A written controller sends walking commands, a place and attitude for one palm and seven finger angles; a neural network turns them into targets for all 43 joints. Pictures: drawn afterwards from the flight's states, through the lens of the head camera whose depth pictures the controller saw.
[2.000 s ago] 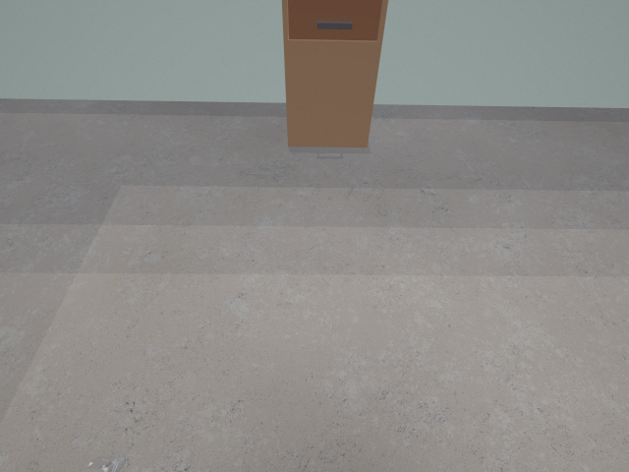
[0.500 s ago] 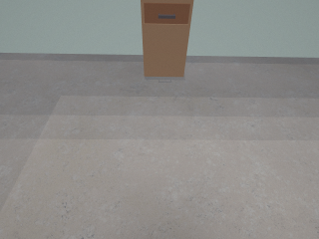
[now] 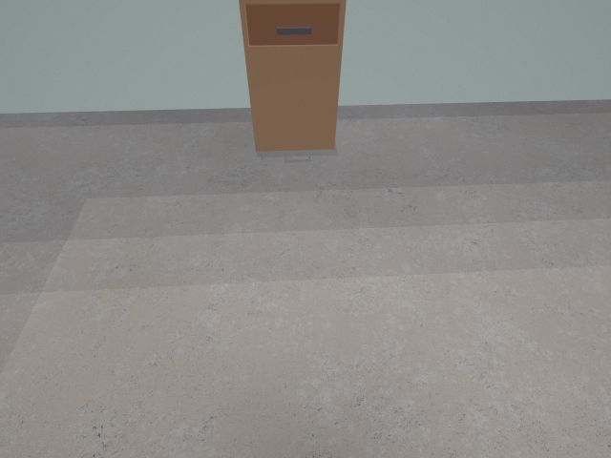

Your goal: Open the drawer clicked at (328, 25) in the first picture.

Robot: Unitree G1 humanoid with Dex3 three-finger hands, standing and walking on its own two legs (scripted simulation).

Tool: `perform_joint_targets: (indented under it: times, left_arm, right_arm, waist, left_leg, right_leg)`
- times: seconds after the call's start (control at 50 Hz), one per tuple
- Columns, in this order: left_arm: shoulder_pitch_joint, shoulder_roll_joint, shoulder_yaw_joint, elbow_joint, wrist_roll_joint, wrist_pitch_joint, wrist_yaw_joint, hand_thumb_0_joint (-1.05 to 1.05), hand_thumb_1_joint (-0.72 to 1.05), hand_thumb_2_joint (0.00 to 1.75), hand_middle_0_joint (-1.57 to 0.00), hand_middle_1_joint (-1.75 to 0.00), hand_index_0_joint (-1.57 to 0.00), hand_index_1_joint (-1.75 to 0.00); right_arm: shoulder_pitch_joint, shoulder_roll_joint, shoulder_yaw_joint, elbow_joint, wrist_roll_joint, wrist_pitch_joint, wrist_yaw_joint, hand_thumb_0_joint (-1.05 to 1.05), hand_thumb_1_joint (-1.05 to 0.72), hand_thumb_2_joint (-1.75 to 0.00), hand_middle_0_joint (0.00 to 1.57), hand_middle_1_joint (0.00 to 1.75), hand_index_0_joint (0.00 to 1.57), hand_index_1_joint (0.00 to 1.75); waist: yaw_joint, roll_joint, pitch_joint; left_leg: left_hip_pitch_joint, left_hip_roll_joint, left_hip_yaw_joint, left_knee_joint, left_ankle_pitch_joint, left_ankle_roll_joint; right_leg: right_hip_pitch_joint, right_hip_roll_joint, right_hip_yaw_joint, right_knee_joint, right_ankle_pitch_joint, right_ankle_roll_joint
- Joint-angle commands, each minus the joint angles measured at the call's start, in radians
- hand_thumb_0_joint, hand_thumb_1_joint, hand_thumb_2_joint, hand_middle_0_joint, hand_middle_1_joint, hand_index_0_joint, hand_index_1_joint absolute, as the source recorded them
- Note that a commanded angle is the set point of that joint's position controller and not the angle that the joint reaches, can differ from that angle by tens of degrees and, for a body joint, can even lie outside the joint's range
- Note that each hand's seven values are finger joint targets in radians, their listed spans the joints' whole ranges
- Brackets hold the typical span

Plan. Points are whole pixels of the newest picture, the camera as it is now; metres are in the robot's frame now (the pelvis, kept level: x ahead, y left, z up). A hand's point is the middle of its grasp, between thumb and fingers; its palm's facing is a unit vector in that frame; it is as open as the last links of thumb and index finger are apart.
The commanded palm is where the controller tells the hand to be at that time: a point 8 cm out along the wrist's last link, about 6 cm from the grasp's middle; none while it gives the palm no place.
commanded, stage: walk to a spot facing it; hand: left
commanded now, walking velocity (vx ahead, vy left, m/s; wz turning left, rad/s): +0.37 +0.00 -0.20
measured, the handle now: (293, 28) +1.71 +0.20 -0.11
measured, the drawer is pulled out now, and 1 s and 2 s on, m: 0.00 0.00 0.00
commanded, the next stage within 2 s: turn to face it in 1.92 s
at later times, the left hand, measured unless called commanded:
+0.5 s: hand (179, 381) +0.26 +0.24 -0.16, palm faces -0.08 -0.98 -0.20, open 7.4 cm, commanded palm none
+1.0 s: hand (235, 292) +0.44 +0.18 -0.16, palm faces -0.15 -0.97 -0.22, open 7.2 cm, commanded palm none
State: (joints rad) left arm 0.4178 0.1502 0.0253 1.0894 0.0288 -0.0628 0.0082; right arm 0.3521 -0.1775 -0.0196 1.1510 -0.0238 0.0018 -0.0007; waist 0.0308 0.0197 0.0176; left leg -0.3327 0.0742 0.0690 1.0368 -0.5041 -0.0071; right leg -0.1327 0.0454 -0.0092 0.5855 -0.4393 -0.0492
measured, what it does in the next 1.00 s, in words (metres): walks ahead: left foot, then right foot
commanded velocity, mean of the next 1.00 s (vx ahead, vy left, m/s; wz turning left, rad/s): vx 0.38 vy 0.00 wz -0.12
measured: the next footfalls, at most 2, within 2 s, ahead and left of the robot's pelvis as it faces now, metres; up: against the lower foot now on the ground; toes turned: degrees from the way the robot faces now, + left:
left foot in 0.26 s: +0.26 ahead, +0.14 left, +0.00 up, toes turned +3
right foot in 0.72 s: +0.37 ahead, -0.11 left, +0.00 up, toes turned -19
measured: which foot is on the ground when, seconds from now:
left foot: up 0.00-0.24, down 0.26-0.72, up 0.74-1.00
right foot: down 0.00-0.26, up 0.28-0.70, down 0.72-1.00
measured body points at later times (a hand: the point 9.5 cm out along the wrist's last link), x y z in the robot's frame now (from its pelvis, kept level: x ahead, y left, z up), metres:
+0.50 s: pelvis +0.19 +0.06 +0.01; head +0.20 +0.06 +0.46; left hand +0.26 +0.29 -0.14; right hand +0.20 -0.19 -0.13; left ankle +0.22 +0.14 -0.72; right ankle +0.19 -0.06 -0.65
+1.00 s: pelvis +0.40 +0.00 +0.02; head +0.41 +0.00 +0.47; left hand +0.44 +0.23 -0.14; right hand +0.38 -0.24 -0.14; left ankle +0.50 +0.12 -0.68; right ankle +0.33 -0.10 -0.72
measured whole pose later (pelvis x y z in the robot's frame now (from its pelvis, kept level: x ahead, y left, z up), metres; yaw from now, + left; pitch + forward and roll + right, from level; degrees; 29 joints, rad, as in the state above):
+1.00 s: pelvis +0.40 +0.00 +0.02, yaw -11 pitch +0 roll -1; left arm 0.31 0.19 0.06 1.08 0.03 -0.06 0.01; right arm 0.25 -0.17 -0.06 1.05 -0.03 -0.01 0.02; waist -0.02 0.01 0.03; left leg -0.53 0.16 0.10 0.84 -0.24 -0.03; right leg -0.10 -0.02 -0.15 0.38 -0.28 -0.01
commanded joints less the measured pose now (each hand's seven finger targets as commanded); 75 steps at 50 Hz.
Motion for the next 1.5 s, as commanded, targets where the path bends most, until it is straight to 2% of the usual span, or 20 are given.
perform_joint_targets:
  times: [0.0,0.14,0.2,0.24,0.26,0.38,0.58,0.66,0.68,0.7,0.72,0.78,0.86,0.98,1.06,1.08,1.1,1.12,1.24,1.48]
  left_arm:
    - [0.203,0.157,0.033,0.028,0.007,-0.007,0.03,0.0,0.9,0.9,-0.2,-0.3,-0.2,-0.3]
    - [0.086,0.154,0.036,0.027,-0.002,-0.015,0.024,0.0,0.9,0.9,-0.2,-0.3,-0.2,-0.3]
    - [0.067,0.156,0.047,0.029,-0.007,-0.015,0.02,0.0,0.9,0.9,-0.2,-0.3,-0.2,-0.3]
    - [0.158,0.051,0.041,-0.001,-0.025,-0.008,-0.001,0.0,0.9,0.9,-0.2,-0.3,-0.2,-0.3]
    - [0.102,0.057,0.04,-0.033,-0.015,-0.011,0.0,0.0,0.9,0.9,-0.2,-0.3,-0.2,-0.3]
    - [0.035,0.007,0.036,-0.04,0.008,0.046,-0.025,0.0,0.9,0.9,-0.2,-0.3,-0.2,-0.3]
    - [-0.28,0.051,0.043,-0.17,0.007,0.045,-0.039,0.0,0.9,0.9,-0.2,-0.3,-0.2,-0.3]
    - [-0.198,0.075,0.048,-0.14,0.008,0.028,-0.036,0.0,0.9,0.9,-0.2,-0.3,-0.2,-0.3]
    - [-0.083,0.122,0.058,-0.1,0.01,0.018,-0.028,0.0,0.9,0.9,-0.2,-0.3,-0.2,-0.3]
    - [0.055,0.228,0.083,-0.06,0.013,0.005,-0.015,0.0,0.9,0.9,-0.2,-0.3,-0.2,-0.3]
    - [0.137,0.299,0.095,-0.039,-0.009,0.003,-0.01,0.0,0.9,0.9,-0.2,-0.3,-0.2,-0.3]
    - [-0.053,0.188,0.065,-0.073,-0.009,0.003,0.003,0.0,0.9,0.9,-0.2,-0.3,-0.2,-0.3]
    - [-0.104,0.123,0.051,-0.073,-0.001,-0.016,0.005,0.0,0.9,0.9,-0.2,-0.3,-0.2,-0.3]
    - [-0.055,0.168,0.049,-0.028,0.0,-0.017,-0.002,0.0,0.9,0.9,-0.2,-0.3,-0.2,-0.3]
    - [-0.071,0.179,0.056,-0.021,-0.006,-0.005,-0.004,0.0,0.9,0.9,-0.2,-0.3,-0.2,-0.3]
    - [-0.063,0.141,0.051,-0.028,-0.008,-0.004,-0.008,0.0,0.9,0.9,-0.2,-0.3,-0.2,-0.3]
    - [-0.028,0.076,0.044,-0.052,-0.02,0.001,-0.018,0.0,0.9,0.9,-0.2,-0.3,-0.2,-0.3]
    - [-0.089,0.103,0.042,-0.083,-0.012,-0.001,-0.015,0.0,0.9,0.9,-0.2,-0.3,-0.2,-0.3]
    - [-0.086,0.044,0.04,-0.035,0.005,0.037,-0.033,0.0,0.9,0.9,-0.2,-0.3,-0.2,-0.3]
    - [-0.321,0.045,0.043,-0.135,0.0,0.037,-0.037,0.0,0.9,0.9,-0.2,-0.3,-0.2,-0.3]
  right_arm:
    - [-0.279,-0.068,-0.03,-0.193,0.005,-0.062,0.008,0.0,-0.9,-0.9,0.2,0.3,0.2,0.3]
    - [-0.248,-0.029,-0.033,-0.205,0.021,-0.056,0.035,0.0,-0.9,-0.9,0.2,0.3,0.2,0.3]
    - [0.023,-0.089,-0.054,-0.125,0.009,-0.07,0.009,0.0,-0.9,-0.9,0.2,0.3,0.2,0.3]
    - [0.245,-0.268,-0.093,-0.075,-0.013,-0.076,-0.012,0.0,-0.9,-0.9,0.2,0.3,0.2,0.3]
    - [0.182,-0.261,-0.087,-0.088,0.003,-0.063,-0.01,0.0,-0.9,-0.9,0.2,0.3,0.2,0.3]
    - [-0.069,-0.065,-0.041,-0.125,-0.001,-0.092,-0.019,0.0,-0.9,-0.9,0.2,0.3,0.2,0.3]
    - [0.044,-0.124,-0.062,-0.093,-0.009,-0.082,-0.006,0.0,-0.9,-0.9,0.2,0.3,0.2,0.3]
    - [0.057,-0.127,-0.053,-0.076,-0.009,-0.069,-0.008,0.0,-0.9,-0.9,0.2,0.3,0.2,0.3]
    - [0.052,-0.11,-0.05,-0.075,0.0,-0.071,-0.002,0.0,-0.9,-0.9,0.2,0.3,0.2,0.3]
    - [0.056,-0.051,-0.034,-0.103,0.011,-0.079,0.007,0.0,-0.9,-0.9,0.2,0.3,0.2,0.3]
    - [-0.008,-0.073,-0.031,-0.145,0.009,-0.08,0.008,0.0,-0.9,-0.9,0.2,0.3,0.2,0.3]
    - [-0.101,-0.068,-0.046,-0.142,0.004,-0.066,0.009,0.0,-0.9,-0.9,0.2,0.3,0.2,0.3]
    - [-0.02,-0.018,-0.044,-0.12,-0.004,-0.033,0.017,0.0,-0.9,-0.9,0.2,0.3,0.2,0.3]
    - [-0.148,-0.015,-0.04,-0.173,0.002,-0.049,0.041,0.0,-0.9,-0.9,0.2,0.3,0.2,0.3]
    - [-0.016,-0.081,-0.053,-0.134,-0.002,-0.066,0.028,0.0,-0.9,-0.9,0.2,0.3,0.2,0.3]
    - [0.13,-0.157,-0.07,-0.096,-0.01,-0.072,0.015,0.0,-0.9,-0.9,0.2,0.3,0.2,0.3]
    - [0.243,-0.283,-0.098,-0.074,-0.02,-0.074,0.003,0.0,-0.9,-0.9,0.2,0.3,0.2,0.3]
    - [0.248,-0.277,-0.09,-0.065,-0.011,-0.066,-0.006,0.0,-0.9,-0.9,0.2,0.3,0.2,0.3]
    - [0.0,-0.1,-0.042,-0.113,0.001,-0.096,-0.019,0.0,-0.9,-0.9,0.2,0.3,0.2,0.3]
    - [0.104,-0.095,-0.056,-0.039,-0.008,-0.08,-0.011,0.0,-0.9,-0.9,0.2,0.3,0.2,0.3]
  waist:
    - [0.042,-0.084,0.121]
    - [-0.031,-0.175,0.147]
    - [-0.147,-0.077,-0.006]
    - [-0.171,0.32,-0.222]
    - [-0.145,0.203,-0.164]
    - [0.005,0.069,0.055]
    - [-0.061,0.033,0.093]
    - [-0.011,0.014,0.03]
    - [0.044,-0.053,-0.028]
    - [0.09,-0.279,-0.113]
    - [0.108,-0.335,-0.142]
    - [0.03,-0.056,0.026]
    - [-0.048,-0.138,0.05]
    - [-0.016,-0.149,0.08]
    - [-0.101,-0.052,0.043]
    - [-0.16,0.099,-0.04]
    - [-0.176,0.371,-0.105]
    - [-0.181,0.333,-0.103]
    - [-0.035,0.089,0.033]
    - [-0.066,0.068,0.117]
  left_leg:
    - [-0.47,0.06,-0.029,0.085,0.031,-0.008]
    - [-0.074,-0.002,0.067,-0.289,0.313,0.011]
    - [0.287,-0.04,0.065,-0.437,0.352,0.035]
    - [0.586,0.38,-0.523,-0.686,0.187,0.174]
    - [0.445,0.419,-0.605,-0.799,-0.019,0.215]
    - [-0.034,0.247,-0.154,-0.868,0.085,0.134]
    - [0.125,0.257,-0.057,-0.876,0.188,0.166]
    - [0.184,0.199,0.031,-0.653,0.377,0.108]
    - [0.081,0.15,0.098,-0.442,0.467,0.073]
    - [-0.18,0.053,0.192,-0.135,0.281,0.022]
    - [-0.341,-0.008,0.111,0.087,-0.054,0.012]
    - [-0.378,0.101,-0.047,0.183,0.145,0.015]
    - [-0.249,0.105,0.005,-0.012,0.234,-0.026]
    - [-0.142,0.063,0.066,-0.32,0.295,-0.01]
    - [0.174,0.006,0.114,-0.483,0.3,0.008]
    - [0.357,0.083,-0.019,-0.562,0.222,0.042]
    - [0.488,0.353,-0.398,-0.734,0.122,0.127]
    - [0.46,0.411,-0.529,-0.833,0.025,0.164]
    - [0.153,0.27,-0.09,-0.859,0.29,0.121]
    - [0.264,0.265,0.069,-0.821,0.445,0.13]
  right_leg:
    - [0.196,-0.35,0.397,-0.284,0.524,-0.19]
    - [-0.085,-0.224,0.169,-0.375,0.481,-0.088]
    - [-0.096,-0.168,0.104,-0.024,0.67,-0.051]
    - [-0.384,0.026,-0.023,0.602,-0.083,0.006]
    - [-0.433,-0.014,0.038,0.728,-0.111,-0.015]
    - [-0.383,-0.16,0.009,0.655,0.146,0.021]
    - [-0.32,-0.155,-0.08,0.105,0.206,0.054]
    - [-0.109,-0.079,-0.151,-0.098,0.231,0.029]
    - [0.098,-0.116,-0.083,-0.135,0.21,-0.013]
    - [0.343,-0.355,0.236,-0.212,0.134,-0.109]
    - [0.388,-0.49,0.491,-0.327,0.163,-0.191]
    - [0.108,-0.43,0.29,-0.382,0.092,-0.144]
    - [-0.052,-0.332,0.057,-0.407,0.265,-0.101]
    - [-0.048,-0.314,0.023,-0.382,0.231,-0.084]
    - [-0.119,-0.261,-0.039,-0.159,0.327,-0.046]
    - [-0.197,-0.188,-0.088,0.1,0.35,-0.011]
    - [-0.408,-0.056,-0.167,0.448,-0.03,0.04]
    - [-0.495,-0.055,-0.043,0.627,-0.132,0.024]
    - [-0.438,-0.19,-0.014,0.592,0.164,0.051]
    - [-0.374,-0.149,-0.114,0.07,0.259,0.04]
